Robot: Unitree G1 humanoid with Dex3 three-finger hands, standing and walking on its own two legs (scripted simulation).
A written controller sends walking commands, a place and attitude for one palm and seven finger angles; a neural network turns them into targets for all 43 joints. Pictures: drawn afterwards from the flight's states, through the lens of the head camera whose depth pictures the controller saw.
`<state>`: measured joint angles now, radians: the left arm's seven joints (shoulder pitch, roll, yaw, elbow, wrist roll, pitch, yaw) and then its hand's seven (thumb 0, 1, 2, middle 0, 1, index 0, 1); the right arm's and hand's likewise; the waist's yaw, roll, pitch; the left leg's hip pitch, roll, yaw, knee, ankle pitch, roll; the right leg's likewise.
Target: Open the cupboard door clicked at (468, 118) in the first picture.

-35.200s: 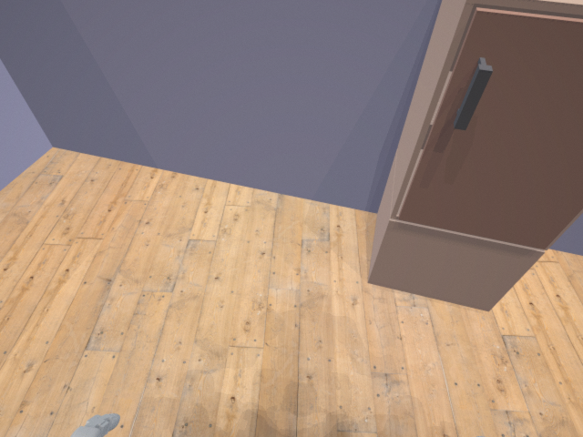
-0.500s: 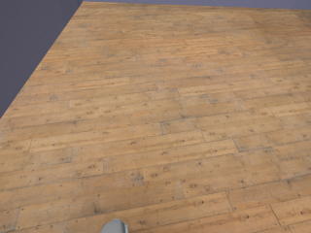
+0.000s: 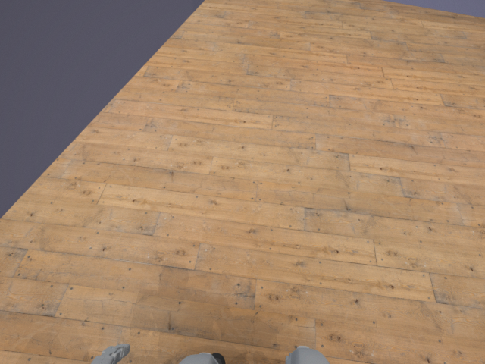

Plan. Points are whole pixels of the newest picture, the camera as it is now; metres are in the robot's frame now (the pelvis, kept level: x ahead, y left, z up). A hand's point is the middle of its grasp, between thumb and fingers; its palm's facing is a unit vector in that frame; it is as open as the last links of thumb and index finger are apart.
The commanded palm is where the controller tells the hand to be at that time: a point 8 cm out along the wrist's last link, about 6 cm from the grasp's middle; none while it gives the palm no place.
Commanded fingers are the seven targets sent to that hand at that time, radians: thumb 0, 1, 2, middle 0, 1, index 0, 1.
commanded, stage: turn to face it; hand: left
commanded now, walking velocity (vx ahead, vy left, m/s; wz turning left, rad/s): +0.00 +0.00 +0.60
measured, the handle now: out of the picture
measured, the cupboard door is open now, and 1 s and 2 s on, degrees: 38 38 38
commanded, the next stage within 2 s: none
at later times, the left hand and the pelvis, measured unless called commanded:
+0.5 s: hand out of the picture +0.02 +0.14 -0.18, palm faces +0.35 -0.90 -0.24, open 7.3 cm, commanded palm none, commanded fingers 0.00 0.90 0.90 -0.20 -0.30 -0.20 -0.30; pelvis +0.06 -0.06 -0.01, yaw +20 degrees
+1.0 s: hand out of the picture +0.09 +0.13 -0.15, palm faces +0.58 -0.77 -0.28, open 7.4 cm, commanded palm none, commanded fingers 0.00 0.90 0.90 -0.20 -0.30 -0.20 -0.30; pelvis +0.11 -0.10 +0.00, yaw +38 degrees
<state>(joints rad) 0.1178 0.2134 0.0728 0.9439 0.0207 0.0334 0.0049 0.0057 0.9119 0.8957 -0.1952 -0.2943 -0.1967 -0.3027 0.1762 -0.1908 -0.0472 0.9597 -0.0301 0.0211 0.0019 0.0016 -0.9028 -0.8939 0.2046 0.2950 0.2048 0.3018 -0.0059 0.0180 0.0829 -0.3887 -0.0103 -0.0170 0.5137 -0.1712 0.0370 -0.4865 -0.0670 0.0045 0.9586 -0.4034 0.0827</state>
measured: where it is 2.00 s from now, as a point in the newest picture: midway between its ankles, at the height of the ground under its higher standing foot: outside the picture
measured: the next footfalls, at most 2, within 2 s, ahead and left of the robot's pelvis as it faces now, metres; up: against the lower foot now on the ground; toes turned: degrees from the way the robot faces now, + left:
right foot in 0.12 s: +0.06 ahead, -0.17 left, +0.00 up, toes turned +3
left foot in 0.52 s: +0.08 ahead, +0.06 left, +0.00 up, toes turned +28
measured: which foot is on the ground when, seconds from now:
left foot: down 0.00-0.12, up 0.14-0.50, down 0.52-0.90, up 0.92-1.00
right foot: up 0.00-0.10, down 0.12-0.52, up 0.54-0.88, down 0.90-1.00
